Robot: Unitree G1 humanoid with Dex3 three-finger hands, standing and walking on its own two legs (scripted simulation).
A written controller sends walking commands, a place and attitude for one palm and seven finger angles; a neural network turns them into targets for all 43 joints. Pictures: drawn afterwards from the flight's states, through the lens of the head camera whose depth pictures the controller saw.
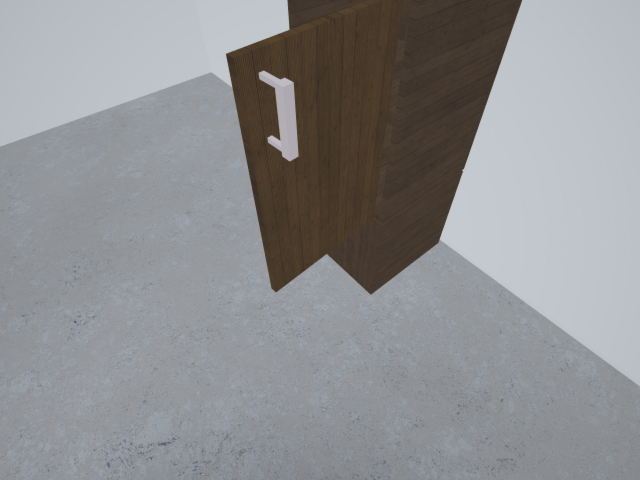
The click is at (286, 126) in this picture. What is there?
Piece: cupboard door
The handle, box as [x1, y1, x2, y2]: [259, 71, 298, 160]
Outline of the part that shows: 259,72 259,78 275,88 280,139 278,140 273,136 270,136 267,138 268,142 282,152 282,156 288,160 291,160 298,156 293,82 286,78 278,79 265,71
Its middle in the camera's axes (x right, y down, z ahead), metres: -0.07 -0.19 +0.61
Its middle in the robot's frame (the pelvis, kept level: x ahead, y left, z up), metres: +0.60 +0.10 +0.14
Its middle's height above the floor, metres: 0.92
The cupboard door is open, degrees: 94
